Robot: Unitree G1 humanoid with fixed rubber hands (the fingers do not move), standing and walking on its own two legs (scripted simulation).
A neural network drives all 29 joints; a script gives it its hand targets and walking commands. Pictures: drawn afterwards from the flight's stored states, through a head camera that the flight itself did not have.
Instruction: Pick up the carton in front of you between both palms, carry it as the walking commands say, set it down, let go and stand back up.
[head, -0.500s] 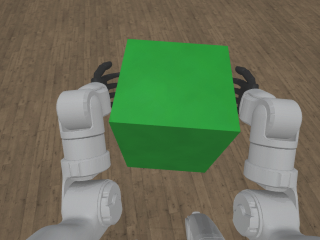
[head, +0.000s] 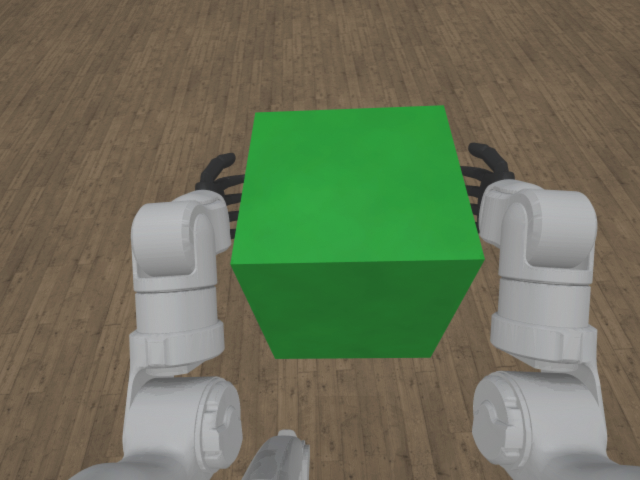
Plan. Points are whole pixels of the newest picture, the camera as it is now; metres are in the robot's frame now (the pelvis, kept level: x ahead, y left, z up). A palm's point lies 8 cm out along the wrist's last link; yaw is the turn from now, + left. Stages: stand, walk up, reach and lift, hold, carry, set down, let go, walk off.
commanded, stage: carry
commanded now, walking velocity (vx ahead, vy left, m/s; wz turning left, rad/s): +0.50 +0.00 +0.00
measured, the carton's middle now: (350, 245) +0.39 +0.02 +0.08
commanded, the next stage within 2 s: none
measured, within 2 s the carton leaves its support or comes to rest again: neither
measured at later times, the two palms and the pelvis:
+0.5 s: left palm (254, 114) +0.65 +0.18 +0.09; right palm (442, 117) +0.63 -0.12 +0.09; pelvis +0.29 +0.05 +0.01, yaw -2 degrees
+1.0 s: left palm (285, 45) +0.84 +0.16 +0.10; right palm (444, 40) +0.86 -0.14 +0.10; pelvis +0.59 +0.00 +0.01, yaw +1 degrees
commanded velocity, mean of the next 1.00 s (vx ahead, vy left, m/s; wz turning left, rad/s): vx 0.50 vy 0.00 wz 0.00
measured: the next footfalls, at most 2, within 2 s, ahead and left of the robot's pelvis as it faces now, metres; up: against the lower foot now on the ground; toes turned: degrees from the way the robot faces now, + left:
left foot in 0.22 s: +0.33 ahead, +0.11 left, +0.00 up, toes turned +5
right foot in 0.74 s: +0.61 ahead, -0.09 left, +0.00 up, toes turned -10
